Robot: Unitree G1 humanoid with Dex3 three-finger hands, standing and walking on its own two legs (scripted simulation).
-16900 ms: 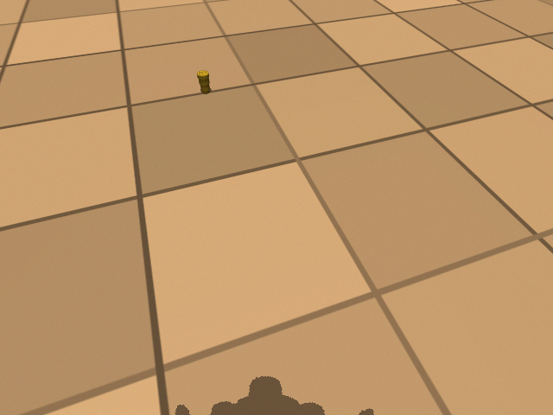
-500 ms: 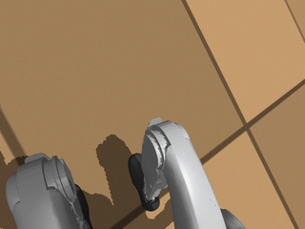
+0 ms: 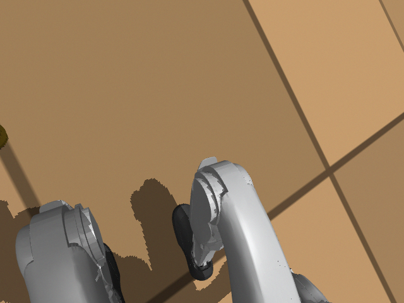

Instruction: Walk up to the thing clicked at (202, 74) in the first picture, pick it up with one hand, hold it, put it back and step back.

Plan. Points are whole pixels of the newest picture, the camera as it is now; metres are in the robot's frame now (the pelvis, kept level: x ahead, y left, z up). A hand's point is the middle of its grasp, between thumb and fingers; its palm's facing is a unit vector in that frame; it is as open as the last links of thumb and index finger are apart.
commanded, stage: close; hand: left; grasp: from above
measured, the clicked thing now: out of the picture +0.48 +0.32 -0.24
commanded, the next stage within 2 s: settle in 0.22 s
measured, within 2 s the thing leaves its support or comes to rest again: leaves its support in 0.74 s
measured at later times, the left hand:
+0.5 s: hand out of the picture +0.47 +0.33 -0.19, palm faces -0.44 -0.09 -0.89, open 10.6 cm
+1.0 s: hand out of the picture +0.46 +0.33 -0.11, palm faces -0.45 -0.08 -0.89, open 10.4 cm
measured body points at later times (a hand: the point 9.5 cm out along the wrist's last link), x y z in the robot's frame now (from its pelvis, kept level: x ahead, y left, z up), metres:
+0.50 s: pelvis +0.00 +0.00 +0.00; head +0.25 +0.10 +0.36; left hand +0.49 +0.33 -0.13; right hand +0.04 -0.25 -0.07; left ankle +0.07 +0.11 -0.28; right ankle +0.12 -0.11 -0.28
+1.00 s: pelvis +0.01 +0.00 +0.05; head +0.25 +0.09 +0.42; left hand +0.48 +0.33 -0.06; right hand +0.09 -0.28 -0.04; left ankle +0.07 +0.11 -0.28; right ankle +0.12 -0.11 -0.28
